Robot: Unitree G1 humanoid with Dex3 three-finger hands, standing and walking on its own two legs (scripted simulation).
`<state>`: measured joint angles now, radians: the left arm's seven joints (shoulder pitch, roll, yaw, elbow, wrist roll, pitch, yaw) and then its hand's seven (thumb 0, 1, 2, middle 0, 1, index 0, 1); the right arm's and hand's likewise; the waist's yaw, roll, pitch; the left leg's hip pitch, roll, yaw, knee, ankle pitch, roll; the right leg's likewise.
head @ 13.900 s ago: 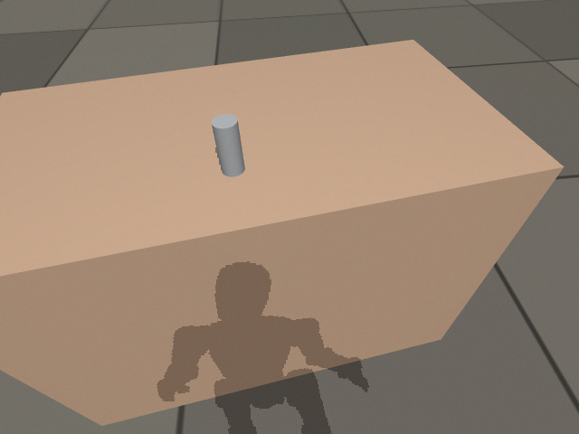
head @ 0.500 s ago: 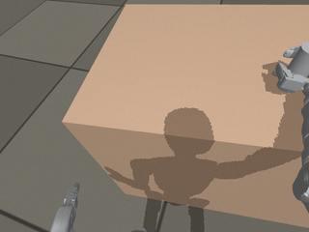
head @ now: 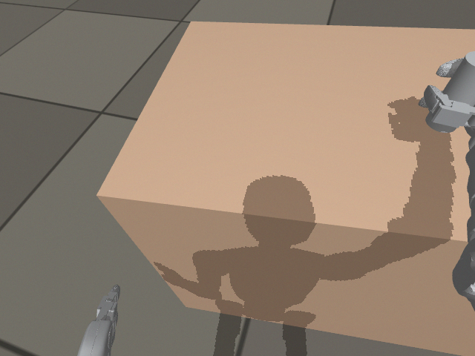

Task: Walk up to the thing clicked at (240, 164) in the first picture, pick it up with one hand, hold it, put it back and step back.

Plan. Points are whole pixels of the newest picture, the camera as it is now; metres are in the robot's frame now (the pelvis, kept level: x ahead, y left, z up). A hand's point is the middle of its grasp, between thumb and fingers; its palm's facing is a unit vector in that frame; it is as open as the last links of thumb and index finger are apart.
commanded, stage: settle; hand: right
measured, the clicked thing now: (460, 94) +0.49 -0.26 +0.18
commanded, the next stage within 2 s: lift in 0.24 s
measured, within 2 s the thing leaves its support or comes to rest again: neither
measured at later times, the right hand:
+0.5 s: hand (459, 83) +0.49 -0.25 +0.20, palm faces +0.25 +0.97 +0.01, open 5.9 cm
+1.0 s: hand out of the picture +0.42 -0.23 +0.27, palm faces +0.22 +0.97 +0.01, open 5.9 cm
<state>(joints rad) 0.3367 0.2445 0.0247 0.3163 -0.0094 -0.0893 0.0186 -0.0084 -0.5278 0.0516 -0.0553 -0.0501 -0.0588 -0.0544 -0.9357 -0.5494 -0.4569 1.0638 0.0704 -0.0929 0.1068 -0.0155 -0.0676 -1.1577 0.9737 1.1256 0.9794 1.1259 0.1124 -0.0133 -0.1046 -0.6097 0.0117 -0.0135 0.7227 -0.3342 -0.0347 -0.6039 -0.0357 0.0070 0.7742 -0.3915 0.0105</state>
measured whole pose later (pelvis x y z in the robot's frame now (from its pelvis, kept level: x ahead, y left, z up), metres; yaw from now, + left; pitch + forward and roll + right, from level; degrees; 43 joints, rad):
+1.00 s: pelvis +0.01 +0.00 +0.02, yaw -1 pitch +4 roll +1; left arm 0.33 0.24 0.06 0.44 -0.03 -0.10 0.03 -0.01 -0.54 0.06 -0.05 -0.05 -0.05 -0.06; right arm -0.73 -0.39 -0.37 0.49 0.15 0.30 0.07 -0.01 -0.07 -1.15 0.96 1.14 0.97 1.13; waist 0.00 -0.06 -0.11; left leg -0.35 0.03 -0.01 0.57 -0.29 -0.04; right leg -0.34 -0.02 0.00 0.60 -0.33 0.01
